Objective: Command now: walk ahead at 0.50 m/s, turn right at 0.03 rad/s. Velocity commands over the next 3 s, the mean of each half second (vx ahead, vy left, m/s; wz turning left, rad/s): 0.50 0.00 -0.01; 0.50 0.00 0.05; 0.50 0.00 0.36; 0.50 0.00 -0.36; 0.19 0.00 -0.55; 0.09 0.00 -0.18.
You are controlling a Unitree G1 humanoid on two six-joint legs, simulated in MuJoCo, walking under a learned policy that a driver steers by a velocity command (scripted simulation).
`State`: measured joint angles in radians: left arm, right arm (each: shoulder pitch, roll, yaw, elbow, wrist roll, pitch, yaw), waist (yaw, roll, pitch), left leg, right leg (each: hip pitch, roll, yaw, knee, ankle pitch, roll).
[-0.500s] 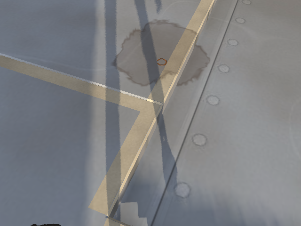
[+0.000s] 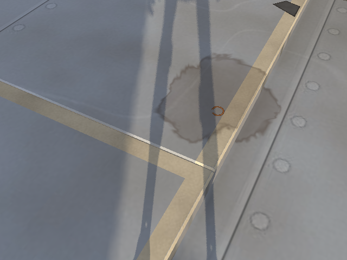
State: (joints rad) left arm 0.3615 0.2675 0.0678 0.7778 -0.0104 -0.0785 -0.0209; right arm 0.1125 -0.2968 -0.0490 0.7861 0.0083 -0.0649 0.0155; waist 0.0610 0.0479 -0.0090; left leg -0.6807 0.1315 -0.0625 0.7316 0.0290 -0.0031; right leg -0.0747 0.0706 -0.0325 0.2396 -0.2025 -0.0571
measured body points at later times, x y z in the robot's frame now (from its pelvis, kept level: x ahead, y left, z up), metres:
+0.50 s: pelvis +0.27 +0.11 +0.00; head +0.32 +0.12 +0.44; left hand +0.42 +0.39 -0.12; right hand +0.35 -0.15 -0.13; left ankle +0.27 +0.21 -0.75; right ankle +0.30 -0.04 -0.69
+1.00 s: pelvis +0.57 +0.05 -0.12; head +0.59 +0.04 +0.33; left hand +0.55 +0.30 -0.26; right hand +0.69 -0.20 -0.25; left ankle +0.52 +0.16 -0.58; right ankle +0.57 -0.07 -0.85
